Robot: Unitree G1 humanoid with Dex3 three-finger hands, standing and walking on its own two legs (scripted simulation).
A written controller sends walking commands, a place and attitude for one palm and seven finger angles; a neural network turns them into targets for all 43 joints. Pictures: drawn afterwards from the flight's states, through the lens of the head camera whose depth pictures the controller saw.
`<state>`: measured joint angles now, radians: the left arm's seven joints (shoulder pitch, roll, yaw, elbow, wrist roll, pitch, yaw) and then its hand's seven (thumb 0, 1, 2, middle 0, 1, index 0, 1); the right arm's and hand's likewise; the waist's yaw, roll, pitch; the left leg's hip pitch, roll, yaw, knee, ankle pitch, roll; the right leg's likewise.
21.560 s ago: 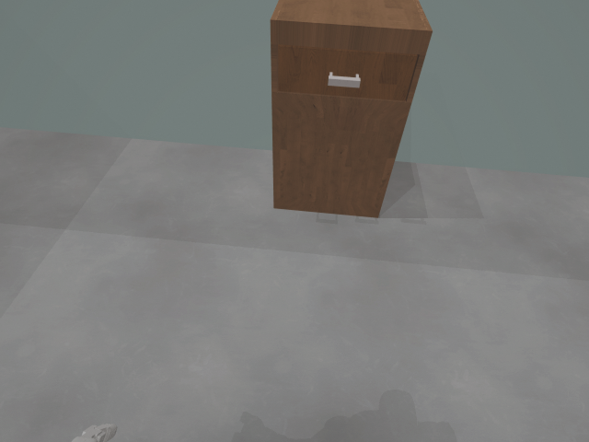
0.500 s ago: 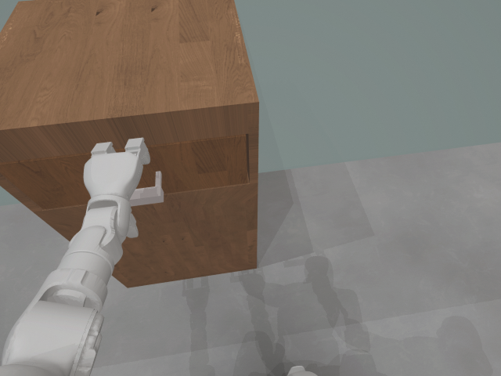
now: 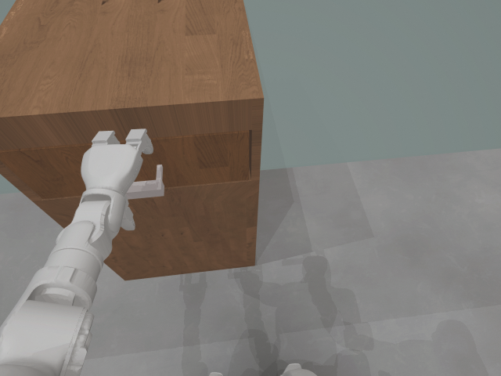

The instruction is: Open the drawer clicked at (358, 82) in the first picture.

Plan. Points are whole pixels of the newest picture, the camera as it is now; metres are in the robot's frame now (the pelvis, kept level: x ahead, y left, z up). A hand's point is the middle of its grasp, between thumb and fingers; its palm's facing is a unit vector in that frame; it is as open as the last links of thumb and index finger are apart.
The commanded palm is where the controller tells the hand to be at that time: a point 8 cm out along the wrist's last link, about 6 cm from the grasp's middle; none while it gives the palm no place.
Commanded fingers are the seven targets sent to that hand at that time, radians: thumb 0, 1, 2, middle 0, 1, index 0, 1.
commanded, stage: move the hooked fingers above the handle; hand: left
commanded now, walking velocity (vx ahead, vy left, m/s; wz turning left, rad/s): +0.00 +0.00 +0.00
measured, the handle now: (136, 181) +0.48 +0.24 -0.04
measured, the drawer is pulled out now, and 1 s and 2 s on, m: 0.00 0.00 0.00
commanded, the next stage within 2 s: none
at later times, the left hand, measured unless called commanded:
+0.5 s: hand (104, 196) +0.41 +0.26 +0.01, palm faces -0.08 +0.00 -1.00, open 13.8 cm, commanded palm +0.41 +0.24 +0.07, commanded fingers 0.00 -0.50 0.30 -0.30 -1.20 -0.30 -1.20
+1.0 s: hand (111, 182) +0.43 +0.25 +0.02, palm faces -0.06 -0.02 -1.00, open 13.7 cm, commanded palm +0.41 +0.25 +0.08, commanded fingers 0.00 -0.50 0.30 -0.30 -1.20 -0.30 -1.20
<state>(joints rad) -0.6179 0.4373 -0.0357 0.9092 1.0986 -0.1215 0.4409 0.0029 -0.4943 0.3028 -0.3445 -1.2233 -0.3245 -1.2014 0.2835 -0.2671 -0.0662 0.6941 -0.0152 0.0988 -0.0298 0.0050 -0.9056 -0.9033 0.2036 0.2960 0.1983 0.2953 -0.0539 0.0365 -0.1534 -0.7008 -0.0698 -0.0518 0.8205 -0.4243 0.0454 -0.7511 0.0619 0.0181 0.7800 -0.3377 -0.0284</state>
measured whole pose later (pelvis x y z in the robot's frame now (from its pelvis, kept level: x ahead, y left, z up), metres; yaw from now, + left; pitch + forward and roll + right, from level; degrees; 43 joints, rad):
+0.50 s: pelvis +0.00 +0.00 +0.00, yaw +0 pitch +17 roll -1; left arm -0.58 0.49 -0.05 0.92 1.07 -0.10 0.35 0.00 -0.49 0.30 -0.32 -1.20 -0.32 -1.20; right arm 0.32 -0.27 -0.07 0.67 0.00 0.10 -0.04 0.00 -0.90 -0.90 0.21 0.30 0.20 0.30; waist -0.03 0.04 -0.13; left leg -0.67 -0.07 -0.04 0.79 -0.41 0.05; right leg -0.72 0.06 0.03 0.74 -0.32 -0.02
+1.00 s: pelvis +0.00 +0.00 +0.01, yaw -2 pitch +16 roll +0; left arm -0.61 0.46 0.01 0.97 1.07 -0.03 0.35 0.01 -0.49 0.30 -0.34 -1.21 -0.34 -1.22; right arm 0.27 -0.23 -0.01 0.66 0.01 0.14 -0.04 0.00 -0.90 -0.90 0.21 0.30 0.20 0.30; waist -0.05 0.04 -0.14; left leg -0.61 -0.06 -0.01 0.73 -0.39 0.05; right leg -0.68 0.07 0.07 0.71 -0.30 -0.02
